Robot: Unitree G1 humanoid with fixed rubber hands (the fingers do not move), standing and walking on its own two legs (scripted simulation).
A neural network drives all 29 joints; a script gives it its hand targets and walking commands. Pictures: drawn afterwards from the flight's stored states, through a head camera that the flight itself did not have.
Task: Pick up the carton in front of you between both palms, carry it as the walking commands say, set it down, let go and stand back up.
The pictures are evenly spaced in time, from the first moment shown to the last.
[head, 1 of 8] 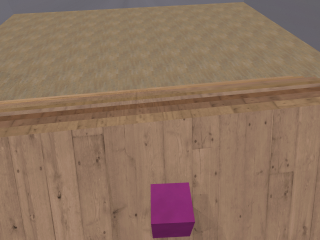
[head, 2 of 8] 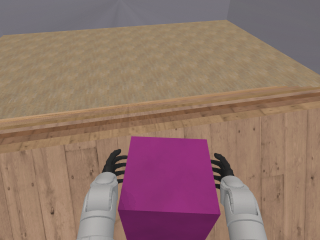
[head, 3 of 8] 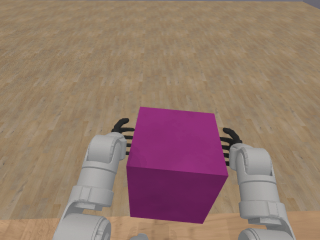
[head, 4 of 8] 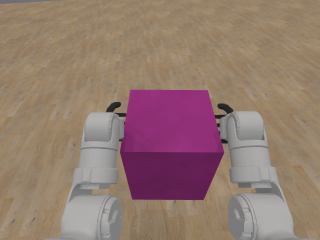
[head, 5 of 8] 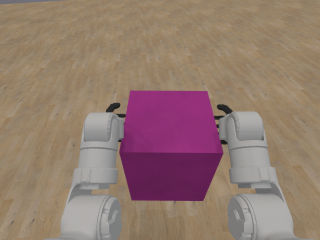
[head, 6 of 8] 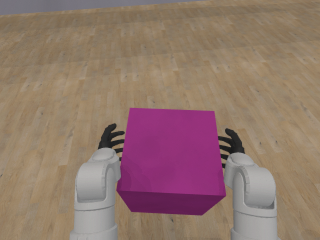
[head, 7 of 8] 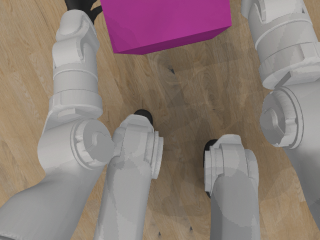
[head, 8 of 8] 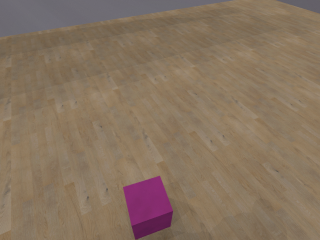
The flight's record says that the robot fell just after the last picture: no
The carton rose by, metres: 0.69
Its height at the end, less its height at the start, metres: -1.74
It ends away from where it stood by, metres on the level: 7.29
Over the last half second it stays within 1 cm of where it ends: yes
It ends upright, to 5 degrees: yes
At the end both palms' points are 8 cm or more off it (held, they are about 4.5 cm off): yes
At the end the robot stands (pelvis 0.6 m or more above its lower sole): yes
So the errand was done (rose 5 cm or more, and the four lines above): yes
